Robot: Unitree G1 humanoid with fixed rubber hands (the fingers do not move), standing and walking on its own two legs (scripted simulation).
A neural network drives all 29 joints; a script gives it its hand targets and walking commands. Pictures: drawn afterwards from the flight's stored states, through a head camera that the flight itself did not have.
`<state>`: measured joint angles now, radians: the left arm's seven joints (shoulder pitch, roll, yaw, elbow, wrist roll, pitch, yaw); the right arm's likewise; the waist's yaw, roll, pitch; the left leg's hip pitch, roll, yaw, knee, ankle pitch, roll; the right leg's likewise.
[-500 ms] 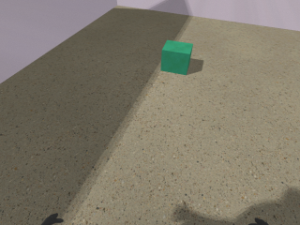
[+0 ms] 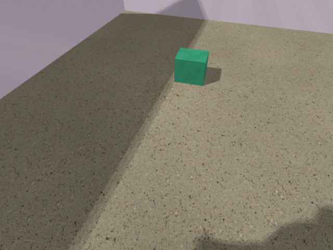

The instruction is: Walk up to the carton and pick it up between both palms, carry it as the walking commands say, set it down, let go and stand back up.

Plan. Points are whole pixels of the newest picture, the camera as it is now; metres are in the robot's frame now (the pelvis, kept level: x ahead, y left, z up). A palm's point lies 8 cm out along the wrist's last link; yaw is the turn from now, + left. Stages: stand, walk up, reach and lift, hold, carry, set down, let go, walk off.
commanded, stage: walk up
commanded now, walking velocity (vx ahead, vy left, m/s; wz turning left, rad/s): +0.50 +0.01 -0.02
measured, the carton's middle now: (191, 66) +1.91 -0.19 -0.64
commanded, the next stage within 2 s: none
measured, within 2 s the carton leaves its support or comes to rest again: neither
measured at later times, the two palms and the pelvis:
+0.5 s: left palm out of the picture +0.12 +0.32 -0.14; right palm (223, 194) +0.33 -0.15 -0.13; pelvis +0.20 +0.08 -0.01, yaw -1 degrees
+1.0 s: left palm (115, 118) +0.66 +0.25 -0.13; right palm (228, 178) +0.39 -0.18 -0.15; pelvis +0.48 +0.04 -0.01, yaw -2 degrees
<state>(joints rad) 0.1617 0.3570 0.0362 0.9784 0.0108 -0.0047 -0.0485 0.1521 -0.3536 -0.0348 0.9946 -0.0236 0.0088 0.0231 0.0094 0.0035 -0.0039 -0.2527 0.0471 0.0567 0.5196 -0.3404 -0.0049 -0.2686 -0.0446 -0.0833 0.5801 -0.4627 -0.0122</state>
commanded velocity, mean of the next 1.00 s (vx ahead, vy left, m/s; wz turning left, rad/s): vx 0.50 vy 0.01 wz -0.05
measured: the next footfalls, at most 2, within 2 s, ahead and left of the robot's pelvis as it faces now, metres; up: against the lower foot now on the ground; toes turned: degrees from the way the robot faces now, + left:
left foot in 0.40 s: +0.28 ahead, +0.18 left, +0.00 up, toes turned +12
right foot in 0.92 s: +0.55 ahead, -0.06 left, +0.00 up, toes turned -12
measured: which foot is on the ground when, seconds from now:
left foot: down 0.00-0.00, up 0.02-0.38, down 0.40-0.94, up 0.96-1.00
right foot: down 0.00-0.40, up 0.42-0.90, down 0.92-1.00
